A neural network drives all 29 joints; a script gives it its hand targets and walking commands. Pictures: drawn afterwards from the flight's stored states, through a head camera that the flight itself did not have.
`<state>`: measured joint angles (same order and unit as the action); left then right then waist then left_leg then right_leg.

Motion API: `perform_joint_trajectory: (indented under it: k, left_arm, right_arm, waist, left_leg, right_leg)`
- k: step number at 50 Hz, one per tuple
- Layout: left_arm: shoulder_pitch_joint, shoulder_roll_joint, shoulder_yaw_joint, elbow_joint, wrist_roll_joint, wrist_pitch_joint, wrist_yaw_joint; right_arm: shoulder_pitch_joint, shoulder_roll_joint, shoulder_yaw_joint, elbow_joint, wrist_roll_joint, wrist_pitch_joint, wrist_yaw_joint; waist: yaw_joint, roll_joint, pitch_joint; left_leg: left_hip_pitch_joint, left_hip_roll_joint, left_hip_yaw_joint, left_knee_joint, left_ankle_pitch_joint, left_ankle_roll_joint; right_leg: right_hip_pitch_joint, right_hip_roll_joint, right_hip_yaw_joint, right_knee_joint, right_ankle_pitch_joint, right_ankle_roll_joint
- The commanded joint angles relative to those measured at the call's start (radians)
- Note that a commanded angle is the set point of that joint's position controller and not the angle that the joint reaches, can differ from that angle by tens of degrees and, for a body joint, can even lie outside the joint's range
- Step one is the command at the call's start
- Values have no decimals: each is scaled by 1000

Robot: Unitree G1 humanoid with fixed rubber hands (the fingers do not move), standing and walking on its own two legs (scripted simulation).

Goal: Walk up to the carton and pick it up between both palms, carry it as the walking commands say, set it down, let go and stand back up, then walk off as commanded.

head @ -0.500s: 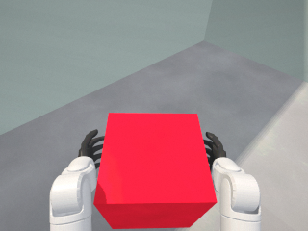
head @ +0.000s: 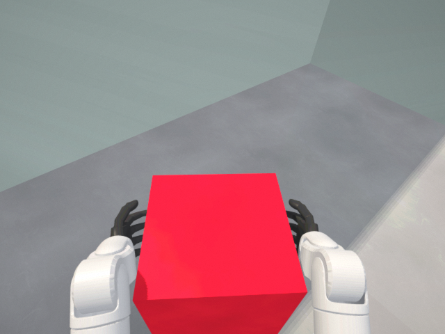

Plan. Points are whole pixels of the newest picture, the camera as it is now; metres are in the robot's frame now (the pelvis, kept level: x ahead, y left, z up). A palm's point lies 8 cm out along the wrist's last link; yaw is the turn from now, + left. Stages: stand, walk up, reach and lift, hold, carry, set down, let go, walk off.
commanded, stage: carry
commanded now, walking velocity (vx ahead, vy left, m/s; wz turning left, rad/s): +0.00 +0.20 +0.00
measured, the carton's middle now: (216, 262) +0.26 +0.01 +0.01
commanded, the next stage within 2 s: none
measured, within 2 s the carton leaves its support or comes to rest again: neither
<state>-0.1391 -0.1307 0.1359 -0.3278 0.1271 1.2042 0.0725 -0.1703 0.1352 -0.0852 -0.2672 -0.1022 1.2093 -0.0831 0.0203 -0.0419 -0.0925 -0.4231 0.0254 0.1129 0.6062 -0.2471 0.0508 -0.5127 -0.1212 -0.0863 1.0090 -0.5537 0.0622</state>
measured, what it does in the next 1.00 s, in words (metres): steps to the left: right foot, then left foot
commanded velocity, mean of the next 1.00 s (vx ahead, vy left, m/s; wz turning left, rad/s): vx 0.00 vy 0.10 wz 0.00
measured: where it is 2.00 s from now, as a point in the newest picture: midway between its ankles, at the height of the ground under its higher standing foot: outside the picture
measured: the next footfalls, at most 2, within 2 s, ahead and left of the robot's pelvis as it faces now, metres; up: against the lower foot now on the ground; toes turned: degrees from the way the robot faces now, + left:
right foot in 0.16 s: +0.01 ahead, -0.04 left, +0.00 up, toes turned -9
left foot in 0.46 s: +0.03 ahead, +0.29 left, +0.00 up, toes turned +6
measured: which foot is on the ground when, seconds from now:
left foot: down 0.00-0.18, up 0.20-0.44, down 0.46-1.00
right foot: up 0.00-0.14, down 0.16-0.48, up 0.50-0.76, down 0.78-1.00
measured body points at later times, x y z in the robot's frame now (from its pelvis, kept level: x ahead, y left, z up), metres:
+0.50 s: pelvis -0.04 +0.16 +0.00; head -0.06 +0.18 +0.44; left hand +0.24 +0.32 +0.08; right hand +0.24 +0.01 +0.09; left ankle -0.01 +0.28 -0.73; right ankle -0.04 -0.03 -0.72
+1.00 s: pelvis -0.08 +0.27 +0.00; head -0.13 +0.29 +0.45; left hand +0.20 +0.41 +0.10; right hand +0.18 +0.11 +0.11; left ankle -0.01 +0.28 -0.73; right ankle -0.09 +0.15 -0.73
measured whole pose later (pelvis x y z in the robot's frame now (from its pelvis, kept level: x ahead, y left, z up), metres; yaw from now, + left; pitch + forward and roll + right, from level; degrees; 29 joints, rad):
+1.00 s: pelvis -0.08 +0.27 +0.00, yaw -2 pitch +2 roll -1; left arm -0.16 -0.13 0.09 -0.31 0.13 1.19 0.07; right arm -0.13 0.13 -0.11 -0.35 -0.10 1.24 -0.09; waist -0.02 0.00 -0.16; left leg -0.36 -0.07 0.19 0.48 -0.17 0.15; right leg -0.29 -0.05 -0.11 0.58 -0.33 0.02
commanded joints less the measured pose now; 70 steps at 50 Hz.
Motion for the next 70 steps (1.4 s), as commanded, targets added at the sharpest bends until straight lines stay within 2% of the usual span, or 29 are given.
perform_joint_trajectory:
  k: [1, 5, 6, 8, 9, 13, 19, 21, 23, 25, 31, 34, 37, 39, 40, 44, 47, 50, 54, 56, 58, 59, 60, 61, 62, 64, 65, 67, 70]
  left_arm:
    - [-531, -906, -781, -141, -461, -11, -238]
    - [-398, -865, -732, -82, -428, 1, -243]
    - [-392, -870, -721, -56, -420, 1, -248]
    - [-373, -867, -702, -11, -406, -4, -257]
    - [-383, -892, -697, -23, -408, -10, -258]
    - [-449, -920, -703, -56, -420, -18, -249]
    - [-360, -850, -671, 3, -357, 10, -227]
    - [-362, -843, -687, 6, -347, 15, -225]
    - [-443, -853, -709, -14, -354, 15, -227]
    - [-521, -888, -746, -49, -408, 5, -237]
    - [-557, -914, -791, -140, -470, -5, -241]
    - [-450, -874, -757, -98, -445, 8, -240]
    - [-386, -878, -733, -38, -425, 8, -252]
    - [-425, -874, -732, -33, -423, -3, -259]
    - [-417, -905, -738, -42, -417, -11, -259]
    - [-460, -907, -725, -56, -413, -7, -245]
    - [-387, -855, -699, 30, -353, 15, -232]
    - [-481, -842, -722, 32, -365, 23, -227]
    - [-553, -891, -750, -8, -403, 19, -222]
    - [-517, -902, -754, -17, -405, 12, -220]
    - [-474, -907, -745, -36, -406, 1, -219]
    - [-470, -911, -728, -29, -407, 0, -221]
    - [-481, -937, -730, -32, -417, -11, -218]
    - [-456, -933, -715, -8, -390, -8, -216]
    - [-434, -919, -714, 20, -383, -2, -217]
    - [-428, -905, -743, 43, -407, 18, -238]
    - [-510, -878, -758, 5, -421, 19, -239]
    - [-576, -875, -760, -43, -419, 25, -226]
    - [-655, -877, -771, -9, -436, 18, -223]
  right_arm:
    - [-440, 898, 672, -181, 373, -32, 232]
    - [-361, 853, 690, -171, 346, -18, 218]
    - [-372, 845, 698, -167, 342, -17, 218]
    - [-466, 828, 720, -210, 358, -12, 216]
    - [-522, 845, 746, -235, 375, -9, 224]
    - [-604, 865, 765, -268, 436, -12, 242]
    - [-441, 828, 719, -119, 402, 28, 253]
    - [-421, 835, 701, -81, 398, 27, 258]
    - [-455, 847, 686, -75, 397, 16, 264]
    - [-480, 874, 668, -77, 390, 0, 266]
    - [-451, 903, 665, -180, 375, -26, 234]
    - [-391, 863, 669, -185, 353, -16, 221]
    - [-375, 850, 691, -168, 338, -8, 218]
    - [-433, 863, 714, -175, 352, -5, 223]
    - [-483, 864, 740, -230, 372, -6, 228]
    - [-592, 871, 760, -262, 438, 3, 246]
    - [-464, 815, 708, -113, 395, 33, 263]
    - [-468, 825, 663, -32, 386, 41, 276]
    - [-549, 876, 662, -94, 409, 19, 276]
    - [-539, 891, 675, -117, 412, 17, 272]
    - [-525, 892, 695, -144, 408, 18, 266]
    - [-536, 885, 704, -166, 410, 16, 260]
    - [-546, 856, 702, -183, 431, 22, 262]
    - [-563, 848, 710, -207, 439, 16, 272]
    - [-541, 831, 703, -192, 431, 5, 271]
    - [-415, 809, 670, -101, 355, 7, 242]
    - [-437, 795, 661, -113, 346, 10, 236]
    - [-539, 786, 647, -172, 386, 20, 252]
    - [-516, 833, 587, -23, 378, 8, 265]
  waist:
    - [-28, 216, -327]
    - [-1, 135, -390]
    - [11, 92, -398]
    - [5, -310, -311]
    - [14, -254, -279]
    - [0, -96, -160]
    - [-7, -231, -208]
    - [-17, -82, -250]
    - [-26, 380, -228]
    - [-28, 331, -212]
    - [-30, 216, -327]
    - [-28, 169, -394]
    - [0, 77, -389]
    - [-7, -167, -325]
    - [-8, -185, -251]
    - [-17, -17, -202]
    - [-15, 79, -156]
    - [-23, 147, -108]
    - [-20, 216, -180]
    - [-13, 284, -225]
    - [36, 178, -295]
    - [29, -165, -331]
    - [4, -453, -329]
    - [-29, -326, -259]
    - [-56, -217, -213]
    - [-43, -67, -201]
    - [-24, 46, -170]
    - [-15, 378, -160]
    - [-31, 241, -76]
  left_leg:
    - [267, 203, -199, -194, 276, 132]
    - [258, 202, -187, -153, 326, 116]
    - [144, 177, -160, -104, 299, 70]
    - [-261, 15, -49, 224, -222, -57]
    - [-309, 26, -115, 391, -253, -51]
    - [-220, 32, -144, 364, -106, -82]
    - [42, -32, 34, -17, -133, -113]
    - [203, 9, 5, -205, 34, -101]
    - [334, 324, -362, -262, 568, 13]
    - [176, 284, -252, -210, 473, 107]
    - [265, 225, -226, -228, 190, 114]
    - [313, 259, -258, -222, 288, 132]
    - [225, 230, -222, -190, 268, 62]
    - [15, 119, -142, -85, 74, -28]
    - [31, 77, -97, -107, 39, -66]
    - [209, 123, -151, -204, 89, -31]
    - [121, 208, -295, -398, -199, -21]
    - [110, 257, -350, -519, -244, -77]
    - [206, 191, -229, -542, -89, -201]
    - [221, 140, -133, -567, 117, -336]
    - [156, -20, 46, -299, 349, -551]
    - [131, -77, 50, 65, 165, -513]
    - [179, 46, -210, 490, -190, -310]
    - [249, 86, -341, 491, -219, -173]
    - [271, 67, -264, 307, -205, -93]
    - [124, 14, -151, -145, -68, -53]
    - [99, 41, -186, -252, 80, -72]
    - [285, 346, -479, -269, 463, -21]
    - [156, 357, -502, -312, 259, -47]
  right_leg:
    - [-39, 52, -18, -19, 42, -35]
    - [211, 61, -36, -492, 213, -68]
    - [373, -16, 32, -633, 337, -83]
    - [559, -429, 519, -706, 643, -211]
    - [518, -468, 479, -689, 766, -299]
    - [334, -265, 180, -659, 609, -197]
    - [262, -222, 90, -576, 611, -137]
    - [220, -167, 25, -451, 543, -43]
    - [-69, 4, -83, -150, 46, 55]
    - [-14, 13, -31, -11, -112, 13]
    - [-30, 46, -2, -10, 40, -18]
    - [75, 60, 8, -230, 52, -35]
    - [352, 21, 27, -667, 307, -45]
    - [461, -197, 304, -697, 379, -106]
    - [368, -227, 251, -659, 422, -154]
    - [172, -61, 61, -581, 154, -63]
    - [196, 26, 17, -471, 137, -44]
    - [169, 60, -15, -407, 126, -35]
    - [204, 101, -75, -440, 111, -42]
    - [320, 124, -175, -585, 80, -35]
    - [575, 62, -183, -836, 161, -107]
    - [557, -171, 120, -887, 152, -185]
    - [293, -346, 321, -769, 208, -244]
    - [69, -262, 241, -710, 239, -209]
    - [-3, -160, 96, -705, 156, -133]
    - [236, -28, -99, -558, 85, -47]
    - [248, -14, -38, -492, 170, -38]
    - [-65, 62, 15, -232, 56, 9]
    - [-136, 104, 146, 46, 50, 1]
